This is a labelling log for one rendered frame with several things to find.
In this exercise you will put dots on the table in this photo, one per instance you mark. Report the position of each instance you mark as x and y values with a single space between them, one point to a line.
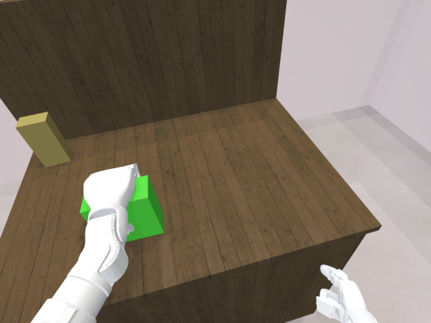
185 89

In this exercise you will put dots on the robot left forearm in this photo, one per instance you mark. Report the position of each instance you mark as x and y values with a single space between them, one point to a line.
102 262

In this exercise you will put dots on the left robot hand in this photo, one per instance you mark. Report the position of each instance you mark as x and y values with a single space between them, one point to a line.
114 186

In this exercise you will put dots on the sponge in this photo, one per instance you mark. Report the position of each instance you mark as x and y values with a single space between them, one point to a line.
144 211

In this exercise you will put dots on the right robot hand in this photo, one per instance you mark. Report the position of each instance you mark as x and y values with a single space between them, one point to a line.
348 295

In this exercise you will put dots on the robot right forearm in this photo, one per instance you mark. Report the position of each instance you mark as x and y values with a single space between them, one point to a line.
358 315

